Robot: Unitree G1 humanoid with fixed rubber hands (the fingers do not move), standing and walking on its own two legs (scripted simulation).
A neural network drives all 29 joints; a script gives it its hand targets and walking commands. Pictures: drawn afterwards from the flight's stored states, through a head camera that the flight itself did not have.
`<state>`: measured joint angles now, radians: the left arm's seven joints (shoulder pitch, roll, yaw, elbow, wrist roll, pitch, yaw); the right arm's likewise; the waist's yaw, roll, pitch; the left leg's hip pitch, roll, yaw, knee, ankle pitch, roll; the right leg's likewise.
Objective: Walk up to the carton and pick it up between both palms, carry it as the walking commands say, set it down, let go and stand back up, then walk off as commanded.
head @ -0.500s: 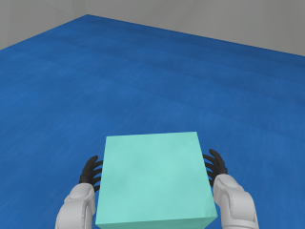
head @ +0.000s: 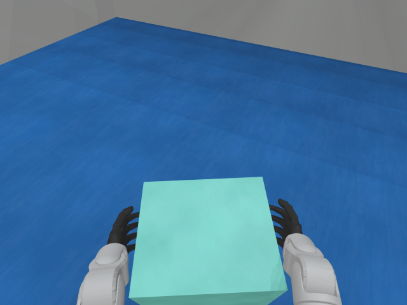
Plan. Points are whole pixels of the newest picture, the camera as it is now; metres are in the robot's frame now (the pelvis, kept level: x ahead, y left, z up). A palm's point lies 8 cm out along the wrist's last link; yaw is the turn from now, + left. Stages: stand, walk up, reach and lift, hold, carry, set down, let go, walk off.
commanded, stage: carry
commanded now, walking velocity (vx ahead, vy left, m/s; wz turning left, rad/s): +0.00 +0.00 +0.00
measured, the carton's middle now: (206, 249) +0.27 +0.00 -0.05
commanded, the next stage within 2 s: hold in 0.62 s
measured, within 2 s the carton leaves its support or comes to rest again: neither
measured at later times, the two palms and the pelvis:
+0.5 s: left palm (119, 246) +0.25 +0.17 +0.01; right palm (288, 239) +0.26 -0.16 +0.01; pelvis +0.00 +0.00 +0.00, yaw +0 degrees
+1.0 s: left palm (124, 246) +0.24 +0.15 +0.04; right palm (300, 234) +0.26 -0.18 +0.03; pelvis +0.00 -0.02 +0.01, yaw +2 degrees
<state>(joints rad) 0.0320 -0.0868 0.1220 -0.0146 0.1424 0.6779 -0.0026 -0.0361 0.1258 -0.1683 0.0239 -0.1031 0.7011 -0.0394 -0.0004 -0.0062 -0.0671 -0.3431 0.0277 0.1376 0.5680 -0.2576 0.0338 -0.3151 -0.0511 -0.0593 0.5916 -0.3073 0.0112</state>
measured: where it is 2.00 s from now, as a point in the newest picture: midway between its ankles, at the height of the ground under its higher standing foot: outside the picture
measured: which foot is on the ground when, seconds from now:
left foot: down 0.00-1.00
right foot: down 0.00-1.00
